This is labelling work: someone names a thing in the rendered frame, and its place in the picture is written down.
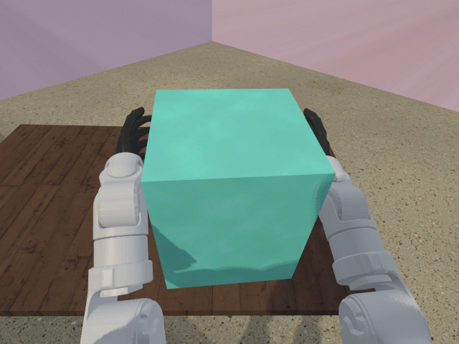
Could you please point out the carton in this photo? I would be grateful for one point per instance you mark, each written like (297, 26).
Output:
(234, 180)

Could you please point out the table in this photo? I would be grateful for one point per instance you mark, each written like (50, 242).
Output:
(49, 178)

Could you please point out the robot right upper arm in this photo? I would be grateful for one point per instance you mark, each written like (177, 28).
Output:
(382, 317)

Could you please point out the robot right hand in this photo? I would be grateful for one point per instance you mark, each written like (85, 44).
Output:
(318, 129)

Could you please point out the right robot forearm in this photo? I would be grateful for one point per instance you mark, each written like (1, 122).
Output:
(360, 260)

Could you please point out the robot left hand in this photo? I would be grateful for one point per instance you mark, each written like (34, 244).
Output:
(129, 134)

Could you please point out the robot left upper arm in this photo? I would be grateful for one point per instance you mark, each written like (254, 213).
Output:
(138, 321)

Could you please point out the left robot forearm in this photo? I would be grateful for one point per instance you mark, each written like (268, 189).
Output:
(120, 229)

